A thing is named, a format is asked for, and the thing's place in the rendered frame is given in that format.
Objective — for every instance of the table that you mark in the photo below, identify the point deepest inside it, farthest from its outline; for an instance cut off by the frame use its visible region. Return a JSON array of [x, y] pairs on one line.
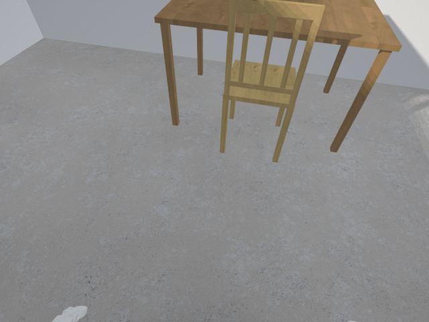
[[358, 23]]

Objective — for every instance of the chair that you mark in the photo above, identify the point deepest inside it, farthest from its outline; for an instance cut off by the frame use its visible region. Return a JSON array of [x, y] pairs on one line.
[[263, 83]]

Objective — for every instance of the robot left hand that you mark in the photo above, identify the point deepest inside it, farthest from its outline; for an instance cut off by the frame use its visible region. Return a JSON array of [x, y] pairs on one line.
[[71, 314]]

